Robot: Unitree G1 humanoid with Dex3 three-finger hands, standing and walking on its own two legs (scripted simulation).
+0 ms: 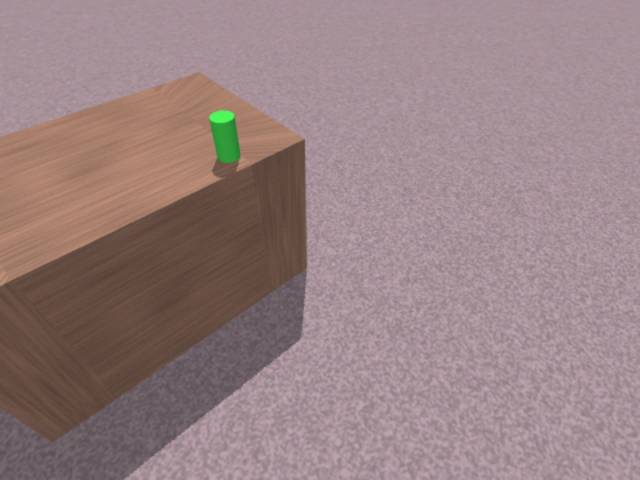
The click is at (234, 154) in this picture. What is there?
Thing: squat round
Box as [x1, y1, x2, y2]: [209, 110, 240, 162]
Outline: 216,111 209,116 217,157 221,161 231,162 236,160 240,155 234,116 229,111
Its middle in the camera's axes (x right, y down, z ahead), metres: -0.26 -0.28 +1.07
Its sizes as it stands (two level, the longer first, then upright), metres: 0.064 0.064 0.121
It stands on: a support 0.60 m high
